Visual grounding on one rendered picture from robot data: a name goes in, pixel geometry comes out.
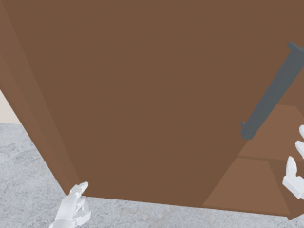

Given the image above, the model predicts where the robot left forearm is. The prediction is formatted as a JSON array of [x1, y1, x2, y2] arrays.
[[48, 218, 73, 228]]

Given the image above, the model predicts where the handle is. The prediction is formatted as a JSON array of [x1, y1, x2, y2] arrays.
[[240, 41, 304, 140]]

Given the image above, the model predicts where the right robot hand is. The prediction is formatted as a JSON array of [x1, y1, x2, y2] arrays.
[[282, 125, 304, 199]]

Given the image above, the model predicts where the left robot hand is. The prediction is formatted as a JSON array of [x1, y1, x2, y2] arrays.
[[55, 181, 91, 228]]

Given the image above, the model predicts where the wardrobe door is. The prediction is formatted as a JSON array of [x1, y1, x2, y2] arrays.
[[0, 0, 81, 188], [1, 0, 304, 208]]

